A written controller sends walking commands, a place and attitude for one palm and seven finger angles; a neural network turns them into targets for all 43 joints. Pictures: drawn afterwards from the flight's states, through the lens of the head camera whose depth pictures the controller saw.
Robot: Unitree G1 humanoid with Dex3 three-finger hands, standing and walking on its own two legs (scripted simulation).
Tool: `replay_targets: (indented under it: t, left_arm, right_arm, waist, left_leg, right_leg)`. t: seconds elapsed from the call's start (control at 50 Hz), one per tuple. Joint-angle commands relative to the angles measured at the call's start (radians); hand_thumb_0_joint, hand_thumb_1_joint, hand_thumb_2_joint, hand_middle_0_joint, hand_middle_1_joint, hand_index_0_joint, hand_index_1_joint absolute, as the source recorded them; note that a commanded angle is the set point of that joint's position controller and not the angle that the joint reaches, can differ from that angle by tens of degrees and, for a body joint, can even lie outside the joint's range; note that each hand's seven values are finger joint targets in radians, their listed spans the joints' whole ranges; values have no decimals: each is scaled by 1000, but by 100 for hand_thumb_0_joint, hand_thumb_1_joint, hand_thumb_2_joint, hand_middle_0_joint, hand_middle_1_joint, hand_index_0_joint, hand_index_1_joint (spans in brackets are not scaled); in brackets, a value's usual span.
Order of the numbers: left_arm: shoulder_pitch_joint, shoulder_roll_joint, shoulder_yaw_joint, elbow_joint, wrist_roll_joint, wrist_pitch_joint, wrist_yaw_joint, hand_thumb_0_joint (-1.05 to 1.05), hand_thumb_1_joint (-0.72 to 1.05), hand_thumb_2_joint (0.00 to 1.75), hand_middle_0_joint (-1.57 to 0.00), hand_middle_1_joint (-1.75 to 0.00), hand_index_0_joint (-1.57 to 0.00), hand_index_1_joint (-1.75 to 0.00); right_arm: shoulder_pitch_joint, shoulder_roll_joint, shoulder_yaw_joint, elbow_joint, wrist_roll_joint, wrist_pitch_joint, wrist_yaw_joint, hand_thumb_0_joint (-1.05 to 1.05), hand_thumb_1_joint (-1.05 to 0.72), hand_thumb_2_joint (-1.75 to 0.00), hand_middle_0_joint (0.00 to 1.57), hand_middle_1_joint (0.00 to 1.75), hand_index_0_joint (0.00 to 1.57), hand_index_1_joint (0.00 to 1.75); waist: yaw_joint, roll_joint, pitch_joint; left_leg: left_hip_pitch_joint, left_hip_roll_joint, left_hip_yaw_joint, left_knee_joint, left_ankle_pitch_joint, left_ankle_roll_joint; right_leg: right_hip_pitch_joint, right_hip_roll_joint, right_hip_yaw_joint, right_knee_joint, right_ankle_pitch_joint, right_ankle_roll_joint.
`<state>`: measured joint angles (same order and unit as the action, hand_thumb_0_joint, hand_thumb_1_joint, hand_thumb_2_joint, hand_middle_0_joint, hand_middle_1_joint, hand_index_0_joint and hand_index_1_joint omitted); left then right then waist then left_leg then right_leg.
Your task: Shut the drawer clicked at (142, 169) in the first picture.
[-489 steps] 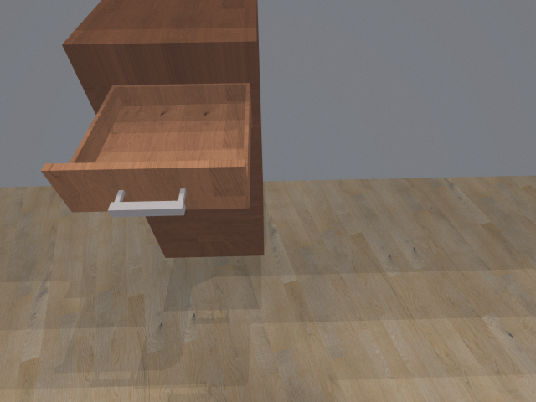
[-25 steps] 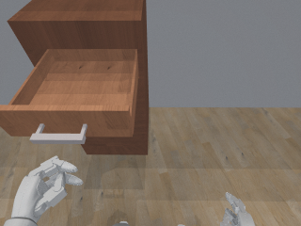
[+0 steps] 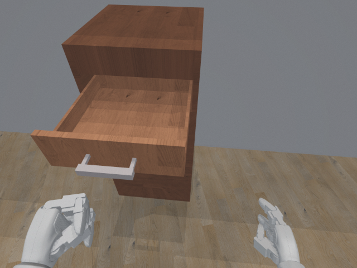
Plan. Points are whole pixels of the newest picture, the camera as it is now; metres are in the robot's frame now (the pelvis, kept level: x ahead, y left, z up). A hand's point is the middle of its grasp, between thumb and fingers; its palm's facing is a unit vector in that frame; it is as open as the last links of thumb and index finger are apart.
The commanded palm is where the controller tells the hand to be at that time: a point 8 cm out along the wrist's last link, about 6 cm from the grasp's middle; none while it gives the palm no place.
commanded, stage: raise the hand and make a fist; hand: left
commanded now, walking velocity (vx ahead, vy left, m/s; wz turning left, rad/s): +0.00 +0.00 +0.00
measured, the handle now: (107, 165) +0.35 +0.22 +0.03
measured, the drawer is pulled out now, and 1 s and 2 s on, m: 0.29 0.29 0.29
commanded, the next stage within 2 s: bring the fist close to the handle in 0.56 s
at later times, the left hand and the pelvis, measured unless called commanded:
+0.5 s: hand (84, 223) +0.17 +0.18 +0.12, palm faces +0.06 -0.99 -0.11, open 3.2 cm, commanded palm +0.12 +0.24 +0.13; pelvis +0.00 -0.01 +0.01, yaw -1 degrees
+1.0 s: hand (93, 216) +0.19 +0.18 +0.09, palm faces +0.08 -0.99 -0.09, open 3.2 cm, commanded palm +0.16 +0.24 +0.10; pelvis +0.00 -0.04 +0.01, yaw +0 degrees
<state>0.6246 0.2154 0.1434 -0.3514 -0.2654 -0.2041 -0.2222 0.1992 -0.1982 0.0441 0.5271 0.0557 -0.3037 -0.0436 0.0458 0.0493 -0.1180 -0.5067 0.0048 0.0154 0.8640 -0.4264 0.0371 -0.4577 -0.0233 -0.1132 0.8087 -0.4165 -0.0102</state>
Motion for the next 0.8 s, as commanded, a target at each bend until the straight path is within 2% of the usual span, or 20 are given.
replay_targets:
  t: [0.0, 0.08, 0.1, 0.14, 0.18, 0.2, 0.26, 0.3, 0.32, 0.38, 0.4, 0.42, 0.44, 0.46, 0.5, 0.58, 0.62, 0.64, 0.68, 0.78]
  left_arm:
    - [-24, 146, 97, -240, -3, 16, -2, 0, 90, 90, -140, -160, -140, -160]
    - [-60, 132, 109, -333, -21, 8, 15, 0, 90, 90, -140, -160, -140, -160]
    - [-64, 148, 125, -329, -20, 6, 22, 0, 90, 90, -140, -160, -140, -160]
    - [-83, 117, 86, -334, -24, 6, 18, 0, 90, 90, -140, -160, -140, -160]
    - [-62, 97, 75, -265, -30, 22, 7, 0, 90, 90, -140, -160, -140, -160]
    - [-38, 86, 73, -221, -30, 37, 0, 0, 90, 90, -140, -160, -140, -160]
    - [-30, 95, 67, -219, -22, 65, -17, 0, 90, 90, -140, -160, -140, -160]
    - [-29, 123, 92, -246, -14, 71, -5, 0, 90, 90, -140, -160, -140, -160]
    - [-18, 139, 114, -257, -11, 68, 1, 0, 90, 90, -140, -160, -140, -160]
    - [-29, 158, 149, -309, -17, 27, 24, 0, 90, 90, -140, -160, -140, -160]
    - [-27, 185, 186, -309, -17, 11, 37, 0, 90, 90, -140, -160, -140, -160]
    - [-15, 150, 159, -302, -24, -1, 35, 0, 90, 90, -140, -160, -140, -160]
    - [-28, 157, 172, -278, -32, -11, 35, 0, 90, 90, -140, -160, -140, -160]
    - [-35, 152, 174, -243, -42, -16, 29, 0, 90, 90, -140, -160, -140, -160]
    - [-68, 145, 162, -219, -51, -24, 11, 0, 90, 90, -140, -160, -140, -160]
    - [-78, 152, 151, -156, -62, -3, -39, 0, 90, 90, -140, -160, -140, -160]
    - [-80, 166, 163, -143, -60, 4, -52, 0, 90, 90, -140, -160, -140, -160]
    - [-101, 162, 151, -167, -59, 5, -58, 0, 90, 90, -140, -160, -140, -160]
    - [-125, 168, 173, -122, -62, 3, -57, 0, 90, 90, -140, -160, -140, -160]
    - [-152, 189, 232, -39, -72, -43, -52, 0, 90, 90, -140, -160, -140, -160]
  right_arm:
    - [-88, -138, -53, -160, 3, -48, -20, 0, -90, -90, 20, 30, 20, 30]
    - [-77, -124, -38, -163, 2, -58, -18, 0, -90, -90, 20, 30, 20, 30]
    - [-88, -126, -35, -155, 3, -65, -15, 0, -90, -90, 20, 30, 20, 30]
    - [-75, -128, -29, -148, 5, -77, -11, 0, -90, -90, 20, 30, 20, 30]
    - [-72, -134, -34, -136, 8, -86, -14, 0, -90, -90, 20, 30, 20, 30]
    - [-84, -137, -35, -131, 8, -88, -14, 0, -90, -90, 20, 30, 20, 30]
    - [-84, -141, -40, -138, 13, -91, -18, 0, -90, -90, 20, 30, 20, 30]
    - [-94, -140, -41, -141, 10, -96, -17, 0, -90, -90, 20, 30, 20, 30]
    - [-86, -135, -44, -142, 9, -95, -18, 0, -90, -90, 20, 30, 20, 30]
    - [-78, -129, -46, -140, 4, -100, -16, 0, -90, -90, 20, 30, 20, 30]
    - [-78, -128, -49, -128, 3, -102, -15, 0, -90, -90, 20, 30, 20, 30]
    - [-78, -124, -47, -130, 4, -105, -15, 0, -90, -90, 20, 30, 20, 30]
    - [-73, -127, -48, -121, 5, -106, -15, 0, -90, -90, 20, 30, 20, 30]
    - [-73, -129, -48, -113, 8, -106, -18, 0, -90, -90, 20, 30, 20, 30]
    - [-78, -138, -47, -105, 10, -116, -23, 0, -90, -90, 20, 30, 20, 30]
    - [-73, -149, -52, -105, 18, -137, -34, 0, -90, -90, 20, 30, 20, 30]
    - [-77, -148, -51, -97, 18, -142, -37, 0, -90, -90, 20, 30, 20, 30]
    - [-75, -150, -49, -101, 17, -146, -37, 0, -90, -90, 20, 30, 20, 30]
    - [-72, -148, -53, -86, 12, -146, -42, 0, -90, -90, 20, 30, 20, 30]
    - [-68, -144, -59, -63, 4, -130, -44, 0, -90, -90, 20, 30, 20, 30]
  waist:
    - [-5, -24, -6]
    - [-2, 23, -30]
    - [5, 53, -15]
    - [-9, 73, 0]
    - [-16, 18, 22]
    - [-11, -17, 27]
    - [-5, -21, 24]
    - [6, -5, 12]
    - [10, -21, -5]
    - [15, 17, -27]
    - [20, 16, -30]
    - [15, 24, -17]
    - [11, 37, -8]
    - [3, 13, 18]
    - [-5, 41, 32]
    - [-11, -32, 26]
    - [-8, -39, 29]
    - [-10, -20, 10]
    - [-12, -59, 20]
    - [-9, -61, 17]
  left_leg:
    - [86, 17, -81, -220, 176, -17]
    - [136, 19, -83, -236, 203, -30]
    - [133, 19, -88, -241, 196, -33]
    - [146, 21, -90, -252, 180, -35]
    - [133, 22, -89, -256, 159, -33]
    - [122, 19, -89, -258, 154, -29]
    - [120, 13, -78, -267, 163, -28]
    - [120, 10, -76, -269, 174, -28]
    - [125, 9, -71, -269, 188, -26]
    - [142, 6, -61, -260, 216, -28]
    - [138, 8, -63, -259, 221, -31]
    - [140, 5, -54, -254, 222, -29]
    - [132, 5, -51, -250, 201, -30]
    - [123, 6, -52, -248, 181, -29]
    - [121, 3, -50, -244, 163, -25]
    - [106, -3, -45, -234, 145, -16]
    - [106, -4, -46, -234, 159, -14]
    - [119, -6, -43, -233, 167, -11]
    - [109, -7, -42, -223, 182, -11]
    - [83, -14, -31, -202, 195, -16]
  right_leg:
    - [23, 36, 15, -150, 143, -14]
    - [36, 38, 2, -151, 152, -15]
    - [38, 41, 3, -154, 140, -19]
    - [29, 42, 1, -164, 129, -18]
    - [28, 43, 2, -179, 124, -13]
    - [38, 45, 4, -189, 123, -13]
    - [55, 39, 9, -198, 136, -12]
    - [72, 37, 11, -197, 140, -15]
    - [80, 37, 13, -199, 148, -15]
    - [84, 37, 14, -193, 163, -16]
    - [94, 40, 12, -193, 162, -20]
    - [85, 39, 16, -195, 168, -17]
    - [75, 39, 20, -201, 151, -17]
    - [62, 41, 23, -210, 133, -15]
    - [58, 39, 36, -225, 122, -15]
    - [67, 29, 71, -259, 98, -5]
    - [80, 26, 79, -267, 112, -5]
    - [83, 24, 80, -265, 123, -3]
    - [80, 22, 87, -267, 137, 2]
    - [86, 11, 114, -270, 142, 7]
